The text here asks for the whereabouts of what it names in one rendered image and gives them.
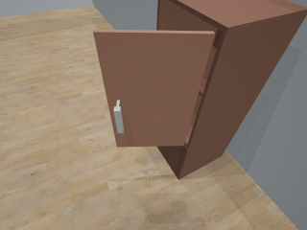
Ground handle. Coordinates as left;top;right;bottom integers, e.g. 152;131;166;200
113;100;124;133

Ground cupboard door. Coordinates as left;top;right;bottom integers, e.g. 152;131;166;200
93;29;215;148

